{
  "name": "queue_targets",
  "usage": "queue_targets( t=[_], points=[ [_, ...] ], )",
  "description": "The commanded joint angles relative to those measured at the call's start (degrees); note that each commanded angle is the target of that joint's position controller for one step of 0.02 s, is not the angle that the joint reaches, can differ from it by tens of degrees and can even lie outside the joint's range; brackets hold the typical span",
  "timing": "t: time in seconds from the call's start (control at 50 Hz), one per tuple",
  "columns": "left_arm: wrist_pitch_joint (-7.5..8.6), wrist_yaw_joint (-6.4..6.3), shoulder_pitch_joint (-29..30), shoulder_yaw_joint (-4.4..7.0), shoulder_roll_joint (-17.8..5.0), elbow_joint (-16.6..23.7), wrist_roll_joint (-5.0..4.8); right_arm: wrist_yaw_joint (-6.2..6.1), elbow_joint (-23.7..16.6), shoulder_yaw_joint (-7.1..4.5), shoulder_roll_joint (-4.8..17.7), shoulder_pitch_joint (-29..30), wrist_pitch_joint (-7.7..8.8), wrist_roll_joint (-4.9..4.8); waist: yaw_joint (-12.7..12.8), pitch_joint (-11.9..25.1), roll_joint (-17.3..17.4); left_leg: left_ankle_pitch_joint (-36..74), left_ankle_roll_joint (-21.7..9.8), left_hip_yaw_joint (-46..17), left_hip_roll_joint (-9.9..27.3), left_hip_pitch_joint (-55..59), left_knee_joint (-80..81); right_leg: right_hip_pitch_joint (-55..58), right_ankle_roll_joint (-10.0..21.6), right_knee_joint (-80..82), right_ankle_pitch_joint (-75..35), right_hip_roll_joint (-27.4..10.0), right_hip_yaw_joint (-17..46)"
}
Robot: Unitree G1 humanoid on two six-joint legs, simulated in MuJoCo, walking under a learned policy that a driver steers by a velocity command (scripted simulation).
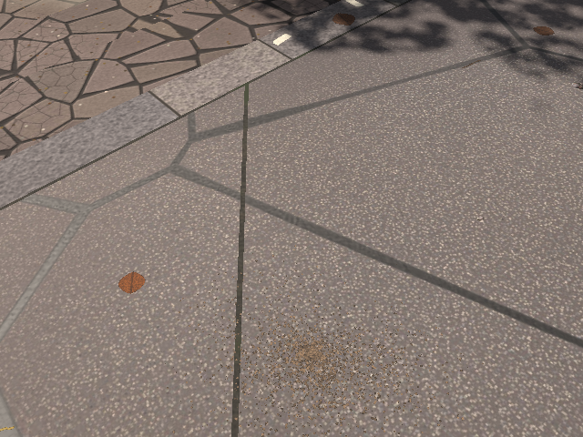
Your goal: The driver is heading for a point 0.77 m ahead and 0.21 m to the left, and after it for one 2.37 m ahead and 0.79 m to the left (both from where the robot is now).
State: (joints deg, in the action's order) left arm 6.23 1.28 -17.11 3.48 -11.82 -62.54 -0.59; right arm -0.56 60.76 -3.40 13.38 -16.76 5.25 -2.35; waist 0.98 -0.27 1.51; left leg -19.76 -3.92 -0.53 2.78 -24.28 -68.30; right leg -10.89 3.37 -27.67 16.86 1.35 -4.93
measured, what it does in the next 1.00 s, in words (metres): walks ahead: left foot, then right foot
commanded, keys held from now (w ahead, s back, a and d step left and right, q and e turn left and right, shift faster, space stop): w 0.70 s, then w+q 0.30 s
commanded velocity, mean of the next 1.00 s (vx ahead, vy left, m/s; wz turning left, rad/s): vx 0.48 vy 0.00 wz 0.08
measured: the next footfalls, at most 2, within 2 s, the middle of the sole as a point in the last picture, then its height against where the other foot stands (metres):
left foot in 0.38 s outside the picture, level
right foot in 0.96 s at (352, 364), level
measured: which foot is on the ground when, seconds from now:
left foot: up 0.00-0.36, down 0.38-0.96, up 0.98-1.00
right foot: down 0.00-0.40, up 0.42-0.94, down 0.96-1.00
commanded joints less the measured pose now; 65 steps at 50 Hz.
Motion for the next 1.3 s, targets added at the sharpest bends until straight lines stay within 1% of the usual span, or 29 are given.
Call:
queue_targets(
  t=[0.02,0.14,0.28,0.34,0.36,0.38,0.4,0.42,0.44,0.46,0.48,0.5,0.54,0.58,0.64,0.74,0.82,0.88,0.92,0.94,0.96,0.98,1.0,1.02,1.06,1.08,1.12,1.18,1.3],
  points=[
    [0.48,0.07,-1.7,-0.65,-4.2,1.8,0.67,0.27,-4.1,-1.51,4.3,3.0,0.69,0.37,-0.6,-3.6,-5.3,7.5,-1.2,-2.4,5.4,-16.7,2.3,8.7,7.0,18.9,-8.0,-15.0,18.0],
    [-0.27,-2.06,-6.5,-0.48,-7.5,1.7,1.01,0.74,-8.7,-0.94,1.6,15.1,-0.57,1.2,1.1,-6.0,-4.5,17.8,2.6,0.4,4.3,-18.9,21.2,7.4,7.6,21.9,-16.6,-13.7,11.0],
    [-0.91,-2.4,-10.9,0.45,-8.0,0.8,-0.14,2.81,-12.7,0.03,2.3,25.8,0.16,0.56,2.8,-8.9,-5.3,21.1,0.7,1.9,2.0,-16.6,34.8,13.3,6.9,20.9,-18.2,-16.0,7.2],
    [-1.47,-2.45,-9.0,1.26,-9.8,1.3,-0.18,3.45,-12.9,-0.91,4.9,22.6,0.7,0.53,-0.6,-5.1,-7.4,15.9,-1.8,3.8,-0.8,-7.8,37.1,16.7,5.5,14.0,-35.6,-17.0,5.8],
    [-1.79,-2.45,-7.9,1.46,-10.5,1.6,-0.05,3.29,-11.6,-1.95,6.8,16.9,0.75,0.58,-3.9,-1.1,-8.6,14.8,-3.0,5.4,-3.1,0.4,36.9,16.6,4.6,7.1,-46.6,-16.2,4.6],
    [-2.15,-2.42,-7.0,1.12,-9.8,2.1,0.17,2.94,-8.3,-3.46,9.4,6.2,0.58,0.49,-8.9,4.9,-8.5,14.9,-4.6,6.3,-4.7,14.2,37.0,12.4,2.9,-5.1,-50.9,-13.4,2.5],
    [-2.17,-2.24,-7.1,0.22,-7.9,3.5,0.96,2.29,-5.9,-4.75,13.7,-4.7,0.37,1.16,-12.1,13.1,-2.7,12.1,-8.1,-6.7,6.0,33.2,35.8,-2.1,0.8,-24.3,-34.3,-10.1,1.0],
    [-0.76,-1.48,-14.6,-2.09,1.1,3.8,0.22,2.57,-4.6,-4.86,16.5,-8.7,0.22,2.12,-6.6,22.6,13.6,-4.3,-17.0,-37.9,19.6,48.9,46.1,-21.9,-2.3,-44.6,10.8,1.7,4.9],
    [0.94,-1.22,-9.4,-0.94,-4.0,4.0,-1.47,2.74,-4.7,-3.34,11.6,-6.8,0.51,1.8,-8.5,20.4,9.5,-8.2,-14.7,-43.5,18.5,46.7,52.8,-28.1,-0.8,-52.5,14.6,0.4,13.5],
    [1.74,-1.2,-3.8,-0.05,-7.1,6.2,-2.71,2.67,-5.5,-2.57,9.2,-1.2,0.93,1.42,-7.1,11.6,7.8,-3.9,-12.1,-34.3,17.2,39.2,53.1,-32.8,0.2,-54.0,10.6,-2.6,11.6],
    [2.01,-1.76,-0.7,0.09,-8.0,7.2,-2.36,2.76,-7.0,-1.77,7.1,4.4,1.33,1.62,-5.0,7.5,1.8,3.5,-10.6,-26.3,15.5,29.6,54.1,-30.4,0.7,-51.3,4.5,-6.1,10.3],
    [1.63,-2.33,0.5,0.75,-8.0,7.3,-1.33,3.03,-7.2,-1.29,5.4,7.6,1.7,2.4,-2.9,4.7,-0.2,9.0,-9.6,-20.5,13.5,21.2,55.5,-27.0,0.8,-47.8,0.7,-8.4,9.6],
    [-0.18,-2.57,-2.6,0.97,-5.8,6.8,-0.89,3.29,-6.3,-0.58,3.3,8.2,1.95,3.11,0.3,3.6,2.0,11.5,-9.2,-14.5,10.7,13.8,58.4,-21.2,1.1,-43.8,-1.8,-10.7,10.1],
    [-1.31,-2.72,-1.6,1.02,-5.0,7.6,-0.84,2.63,-5.3,-0.66,4.6,6.2,1.9,2.75,0.9,1.0,2.2,12.2,-9.8,-11.1,9.9,10.7,61.0,-22.2,0.4,-39.4,-2.7,-11.5,9.3],
    [-1.7,-2.83,5.9,1.39,-6.1,10.4,0.04,1.16,-4.5,-1.05,7.2,2.3,1.7,2.69,-0.5,-1.9,0.7,14.5,-10.1,-9.3,10.1,12.5,63.0,-29.6,-1.8,-30.2,-10.6,-12.1,8.8],
    [-1.0,-1.89,16.1,0.96,-5.0,13.4,0.15,0.23,-3.9,-0.88,7.4,-3.6,0.96,1.93,-3.6,-3.3,0.9,18.5,-7.8,-5.1,7.7,16.2,62.7,-29.6,-3.0,-13.2,-23.1,-9.2,6.3],
    [-0.17,-0.63,23.1,0.33,-4.9,15.6,-0.45,-0.01,-3.0,-1.18,8.0,-7.7,0.02,1.38,-5.8,-4.8,1.3,18.3,-7.7,-6.2,8.7,21.3,59.6,-28.7,-3.6,-4.5,-21.9,-6.6,5.6],
    [0.84,0.35,24.0,0.42,-6.4,16.8,-0.82,-0.47,-3.0,-1.76,8.8,-8.2,-0.8,1.07,-4.6,-4.5,2.8,19.5,-6.9,-8.6,10.8,24.0,55.3,-24.6,-2.9,-0.1,-17.9,-5.4,6.5],
    [1.41,0.36,18.6,1.39,-8.9,15.9,-0.85,-0.57,-3.7,-2.26,9.8,-6.3,-1.23,1.06,-1.0,-1.6,4.7,27.8,-5.7,-9.5,10.8,24.2,49.7,-15.6,-1.6,1.4,-14.1,-3.5,5.3],
    [1.62,0.01,10.3,2.71,-11.4,13.5,-0.66,-0.46,-4.4,-1.92,8.8,-5.3,-1.36,1.23,3.0,3.5,4.2,34.2,-4.2,-7.6,7.8,22.2,40.9,-4.3,0.1,1.9,-13.5,-2.7,4.5],
    [1.83,-0.52,-0.9,3.88,-15.4,11.6,0.49,-0.28,-6.4,-0.97,6.3,-4.0,-1.32,1.88,7.3,12.9,0.7,26.4,-2.0,-4.8,3.9,12.2,24.5,13.7,3.7,-1.2,-13.6,-10.9,12.1],
    [1.24,-0.68,-6.5,5.15,-20.8,10.4,1.27,-0.07,-7.9,0.88,-1.2,-10.8,-0.23,1.5,4.5,22.4,-15.5,-2.4,2.2,-0.1,-5.4,-10.8,2.8,35.9,12.0,2.6,-7.3,-26.1,36.8],
    [0.98,-0.61,-6.6,3.61,-15.4,10.6,1.13,0.13,-7.3,0.1,3.0,-10.5,0.7,0.03,5.2,25.3,-17.2,-13.4,1.9,-7.4,-4.0,-17.2,-6.6,35.9,13.2,9.0,-0.3,-27.1,47.1],
    [0.94,-0.86,-1.7,2.39,-11.1,11.7,0.75,-0.01,-8.5,-1.18,7.5,-5.4,0.86,-0.93,5.0,15.7,-12.7,-9.8,1.2,-7.2,-1.0,-21.6,-9.4,28.4,10.0,9.5,0.6,-25.0,37.3],
    [0.79,-0.81,5.5,1.17,-7.4,12.4,0.92,-0.53,-9.5,-1.72,6.9,-0.6,0.12,0.04,2.1,6.1,-6.3,-1.0,0.9,-5.1,3.7,-18.0,-5.3,11.4,6.9,13.1,-5.4,-20.6,23.4],
    [0.92,-0.76,7.2,0.83,-6.3,12.1,1.4,-0.5,-9.5,-2.14,5.9,-1.3,-0.73,0.27,0.1,3.8,-7.6,1.4,0.7,-5.6,5.3,-14.8,-2.7,6.2,6.0,15.2,-7.1,-18.7,18.5],
    [1.01,-0.84,7.6,1.14,-6.6,11.3,1.48,-0.2,-10.1,-2.03,3.1,-2.1,-2.29,0.09,-1.4,1.6,-7.9,3.2,0.7,-5.0,6.2,-12.3,-0.4,1.4,6.3,18.3,-9.7,-17.9,13.0],
    [1.27,-1.59,6.6,1.97,-8.8,10.5,1.56,-0.13,-12.5,-2.31,3.2,1.3,-3.44,0.69,-1.9,-0.5,-5.4,9.1,1.4,-5.6,6.4,-16.1,4.6,1.2,7.3,20.4,-14.9,-18.3,7.4],
    [0.35,-2.82,3.5,2.79,-11.4,10.2,1.06,2.05,-16.5,-1.54,2.6,12.2,-2.92,1.23,1.1,-3.5,-3.9,21.9,1.8,-0.7,5.0,-15.8,22.5,4.9,5.5,21.2,-17.0,-17.1,-2.9]
  ],
)
Keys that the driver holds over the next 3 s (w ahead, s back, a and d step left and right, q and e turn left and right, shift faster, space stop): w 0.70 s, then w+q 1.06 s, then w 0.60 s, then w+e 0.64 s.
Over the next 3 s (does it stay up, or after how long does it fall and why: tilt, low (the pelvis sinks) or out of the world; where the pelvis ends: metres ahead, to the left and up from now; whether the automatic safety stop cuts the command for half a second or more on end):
stays up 1.49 0.54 -0.01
